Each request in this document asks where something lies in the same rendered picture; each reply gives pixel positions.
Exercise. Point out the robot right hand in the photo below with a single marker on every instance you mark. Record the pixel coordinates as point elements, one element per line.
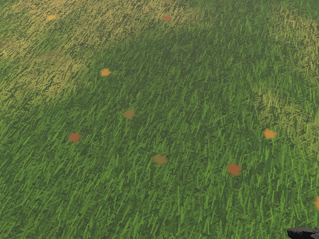
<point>303,233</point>

